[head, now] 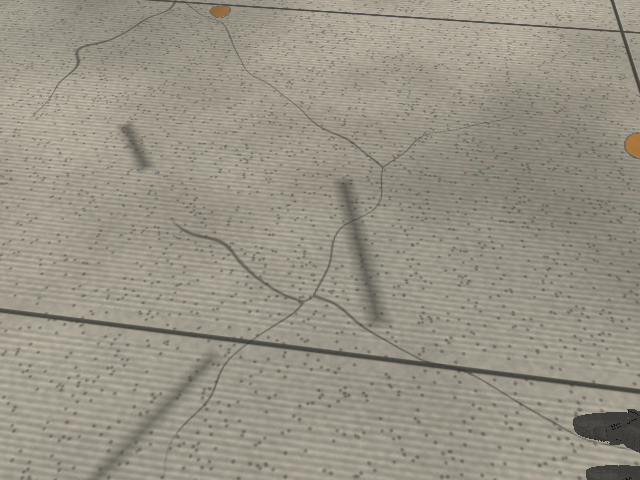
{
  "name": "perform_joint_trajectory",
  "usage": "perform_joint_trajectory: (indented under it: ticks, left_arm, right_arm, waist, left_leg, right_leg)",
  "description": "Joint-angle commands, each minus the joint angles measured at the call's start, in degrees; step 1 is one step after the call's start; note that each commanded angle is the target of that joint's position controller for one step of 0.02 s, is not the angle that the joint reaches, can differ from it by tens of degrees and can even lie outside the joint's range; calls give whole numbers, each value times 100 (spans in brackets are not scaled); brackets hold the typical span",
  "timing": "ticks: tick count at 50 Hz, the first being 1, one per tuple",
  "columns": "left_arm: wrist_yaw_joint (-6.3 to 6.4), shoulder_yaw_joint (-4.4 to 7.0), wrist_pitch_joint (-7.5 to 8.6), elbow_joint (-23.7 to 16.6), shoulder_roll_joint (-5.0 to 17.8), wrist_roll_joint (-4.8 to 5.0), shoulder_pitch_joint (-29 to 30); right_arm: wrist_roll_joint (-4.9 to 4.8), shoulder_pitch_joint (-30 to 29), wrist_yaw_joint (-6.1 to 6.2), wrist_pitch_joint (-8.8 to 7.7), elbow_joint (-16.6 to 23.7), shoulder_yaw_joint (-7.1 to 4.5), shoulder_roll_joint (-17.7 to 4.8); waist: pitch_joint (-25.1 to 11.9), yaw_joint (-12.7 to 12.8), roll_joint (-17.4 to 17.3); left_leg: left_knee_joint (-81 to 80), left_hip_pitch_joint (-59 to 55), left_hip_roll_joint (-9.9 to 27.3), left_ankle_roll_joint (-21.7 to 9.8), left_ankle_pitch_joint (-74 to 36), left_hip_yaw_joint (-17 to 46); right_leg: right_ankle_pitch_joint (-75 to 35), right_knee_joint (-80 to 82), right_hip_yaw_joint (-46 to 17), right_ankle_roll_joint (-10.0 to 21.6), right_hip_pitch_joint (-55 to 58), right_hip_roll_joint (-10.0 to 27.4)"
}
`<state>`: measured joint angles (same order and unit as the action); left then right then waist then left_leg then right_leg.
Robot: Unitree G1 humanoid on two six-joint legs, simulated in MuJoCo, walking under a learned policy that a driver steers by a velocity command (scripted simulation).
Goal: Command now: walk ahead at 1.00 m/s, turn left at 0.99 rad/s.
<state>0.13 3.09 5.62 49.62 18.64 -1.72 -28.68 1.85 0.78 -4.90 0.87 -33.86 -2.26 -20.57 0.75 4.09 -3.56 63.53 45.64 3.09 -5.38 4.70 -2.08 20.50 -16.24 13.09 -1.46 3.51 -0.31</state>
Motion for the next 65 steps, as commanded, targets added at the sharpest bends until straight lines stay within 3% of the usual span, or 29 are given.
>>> perform_joint_trajectory:
  ticks: [1, 4, 6, 7, 8, 9, 10, 11, 12, 15, 19, 23, 26, 29, 30, 31, 32, 34, 37, 41, 48, 51, 53, 54, 55, 56, 58, 60, 65]
  left_arm:
    - [14, 19, 166, -322, 430, -14, 434]
    - [129, 89, 65, -274, 805, -8, 166]
    - [225, 186, -124, -356, 1143, -33, 385]
    - [217, 214, -210, -503, 1222, -50, 701]
    - [143, 199, -247, -547, 1067, -83, 797]
    - [43, 5, -198, -822, 246, -165, 786]
    - [45, -12, -85, -1454, 426, 29, 646]
    - [41, -28, 35, -1454, 626, 5, 1198]
    - [36, -58, 69, -1378, 588, 50, 1176]
    - [-20, -147, -207, -1144, 322, -195, 928]
    - [-169, -283, -287, -1584, -17, -122, 2132]
    - [-279, -310, -216, -1696, -80, 64, 2876]
    - [-211, -207, -205, -1675, 173, 20, 2879]
    - [-8, 84, -230, -1007, 732, 42, 562]
    - [117, 223, -262, -734, 1088, -36, -620]
    - [86, 365, -222, -686, 1658, -256, -506]
    - [-41, 302, -239, -724, 1108, -111, -176]
    - [-89, 172, -152, -700, 412, -100, 761]
    - [-71, 17, -17, -370, 24, -83, 791]
    - [-154, 32, 208, -147, 156, 33, 762]
    - [43, 26, 240, 63, 474, 100, 237]
    - [245, 166, -91, -103, 966, -19, 515]
    - [210, 232, -234, -273, 1033, -101, 1019]
    - [85, 18, -140, -571, 114, -190, 1133]
    - [36, -50, -23, -1236, 147, 102, 1001]
    - [50, -105, 124, -1263, 352, 35, 1461]
    - [40, -146, 159, -1266, 332, -55, 1807]
    - [8, -185, -101, -1240, 284, -261, 1670]
    - [-143, -363, -245, -1908, -29, -113, 3021]
  right_arm:
    - [-5, -663, -126, -50, 513, 134, 56]
    - [-22, -524, -98, -83, 377, 127, 7]
    - [-31, 715, 15, -103, 9, -27, -329]
    - [-43, 1935, 106, -134, -374, -181, -586]
    - [-56, 2715, 262, -153, -739, -351, -766]
    - [-145, 2241, 395, -89, -718, -471, -1201]
    - [35, 2106, 407, -28, -392, -524, -1532]
    - [-3, 2223, 479, -33, -443, -497, -1168]
    - [-6, 2030, 533, -100, -595, -430, -899]
    - [-51, 1657, 583, -426, -737, -210, -362]
    - [-142, 2023, 476, -680, -1021, -193, -343]
    - [-278, 2427, 404, -810, -1228, -209, -429]
    - [-191, 2567, 461, -788, -1401, -239, -704]
    - [73, 2183, 588, -604, -1461, -306, -1007]
    - [140, 2007, 603, -601, -1385, -222, -674]
    - [-200, 2918, 482, -667, -1086, 21, 372]
    - [-123, 2397, 518, -732, -1098, 8, -111]
    - [-129, 1638, 493, -679, -976, 24, -227]
    - [-23, 1686, 300, -402, -944, 98, 112]
    - [-31, 743, 185, -253, -557, 171, 239]
    - [-62, -278, 11, -362, -309, 210, 257]
    - [-108, 1308, 131, -363, -768, 14, -221]
    - [-121, 3295, 338, -314, -1386, -330, -685]
    - [-181, 2769, 444, -231, -1374, -445, -1047]
    - [-9, 2574, 441, -148, -1124, -572, -1514]
    - [2, 2538, 493, -157, -1039, -569, -1192]
    - [-69, 2254, 547, -268, -1254, -464, -696]
    - [-128, 1998, 585, -433, -1191, -334, -459]
    - [-150, 2002, 477, -614, -1118, -389, -620]
  waist:
    - [822, -318, 500]
    - [443, -527, 776]
    - [-269, -1274, 1041]
    - [-749, -1795, 1072]
    - [-986, -1977, 586]
    - [-707, -1241, -812]
    - [-1923, -1008, -755]
    - [-1396, -1165, 327]
    - [-426, -820, 683]
    - [193, -111, 986]
    - [742, -356, 539]
    - [610, -747, 406]
    - [268, -679, 158]
    - [-959, 652, -148]
    - [-1507, 1153, 111]
    - [-2174, 253, 2256]
    - [-2041, 465, 1512]
    - [-519, 49, 235]
    - [94, -450, 510]
    - [726, -525, 632]
    - [585, -405, 679]
    - [-488, -1333, 1156]
    - [-1163, -2140, 787]
    - [-705, -1319, -801]
    - [-1817, -1050, -1146]
    - [-1415, -1172, 194]
    - [-116, -622, 1020]
    - [146, -211, 1076]
    - [573, -491, 496]
  left_leg:
    - [-1153, -386, -32, -184, -438, -472]
    - [-1873, -1443, -646, -500, -156, -1070]
    - [-1965, -2816, -963, -718, 418, -958]
    - [-2177, -4144, -1024, -931, 648, -640]
    - [-2757, -5633, -838, -1140, 734, 20]
    - [-2635, -6197, 231, -1289, 211, 1702]
    - [-3865, -7402, 1190, -2291, 1111, 4319]
    - [-4714, -6799, 1261, -2003, 1663, 4491]
    - [-4972, -5701, 1178, -1798, 1494, 4006]
    - [-5139, -3580, 545, -1480, 335, 2763]
    - [-5654, -2898, -14, -1225, -643, 1653]
    - [-6124, -3327, -16, -807, -1882, 1236]
    - [-5440, -4701, 218, -573, -4290, 1034]
    - [-2457, -4735, 330, -334, -5581, 845]
    - [-427, -3581, 37, -304, -4123, 704]
    - [2098, -1276, -1114, -5, 1713, 669]
    - [2379, -561, -1015, -178, 1924, 1081]
    - [1743, -502, -275, -200, 981, 920]
    - [1245, -954, 81, -93, 958, 928]
    - [230, -438, 234, 24, 34, 567]
    - [-2381, -1298, -448, -411, -1251, -860]
    - [-2405, -2889, -1068, -636, -197, -942]
    - [-2946, -5209, -891, -1041, 556, -70]
    - [-2615, -5889, 82, -1293, -214, 1525]
    - [-3878, -7347, 1007, -2620, 1045, 4501]
    - [-4734, -7027, 1125, -2341, 1525, 4936]
    - [-5000, -5087, 678, -1835, 798, 3928]
    - [-5042, -3851, 246, -1673, 102, 3157]
    - [-5456, -2271, -515, -1251, -683, 2311]
  right_leg:
    - [-3525, 1018, 29, 172, -711, 1159]
    - [-7320, 131, 369, 24, -77, 1233]
    - [-8644, -1598, 269, 65, -20, 1512]
    - [-8453, -3081, 108, 188, -582, 1607]
    - [-5315, -5100, 91, 229, -1827, 1182]
    - [658, -7255, -36, 147, -3702, 183]
    - [746, -8123, -1299, 80, -5099, -30]
    - [91, -7631, -1626, 109, -5390, 302]
    - [-230, -7011, -1560, 131, -5233, 545]
    - [-38, -5912, -1603, -14, -4041, 966]
    - [-1152, -3853, -1245, -44, -4064, 1091]
    - [-3310, -2047, -886, 323, -3013, 617]
    - [-2727, -1583, -716, 600, -2800, 126]
    - [-1272, -1551, -828, 830, -581, -225]
    - [-114, -1918, -1562, 982, 857, 527]
    - [1478, -1066, -5045, 1890, 2276, 2320]
    - [1799, -68, -6316, 1837, 2030, 2161]
    - [928, 112, -4323, 1521, 217, 1889]
    - [250, 659, -2885, 1069, -1187, 1470]
    - [-1344, 1301, -1221, 766, -1653, 1121]
    - [-6388, 1023, 245, 238, -158, 1019]
    - [-8836, -1461, 221, 177, 418, 1281]
    - [-6196, -5107, 108, 284, -974, 993]
    - [325, -7092, -182, 159, -3128, 24]
    - [941, -8301, -1378, -24, -5060, -367]
    - [393, -7799, -1835, 111, -5474, 31]
    - [76, -6495, -1831, 86, -4944, 458]
    - [252, -5855, -1793, -123, -4261, 668]
    - [-1629, -3043, -1285, -290, -3184, 616]
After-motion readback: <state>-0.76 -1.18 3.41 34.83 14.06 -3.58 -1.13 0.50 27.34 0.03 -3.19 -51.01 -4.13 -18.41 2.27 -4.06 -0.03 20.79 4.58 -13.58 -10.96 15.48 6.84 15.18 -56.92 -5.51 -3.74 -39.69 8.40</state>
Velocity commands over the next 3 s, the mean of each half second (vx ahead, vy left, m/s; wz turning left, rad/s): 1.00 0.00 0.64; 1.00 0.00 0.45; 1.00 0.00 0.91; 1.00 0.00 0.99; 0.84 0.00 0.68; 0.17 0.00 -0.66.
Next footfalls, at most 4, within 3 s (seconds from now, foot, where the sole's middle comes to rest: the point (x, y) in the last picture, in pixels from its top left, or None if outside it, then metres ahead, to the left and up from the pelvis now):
0.16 left None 0.32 0.04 -0.77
0.60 right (358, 344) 0.80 0.01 -0.77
1.06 left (240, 230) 1.13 0.34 -0.77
1.46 right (204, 128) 1.56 0.53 -0.77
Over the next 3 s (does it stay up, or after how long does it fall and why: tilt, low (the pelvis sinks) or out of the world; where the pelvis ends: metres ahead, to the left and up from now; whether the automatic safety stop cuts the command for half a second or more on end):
stays up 1.51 1.49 0.00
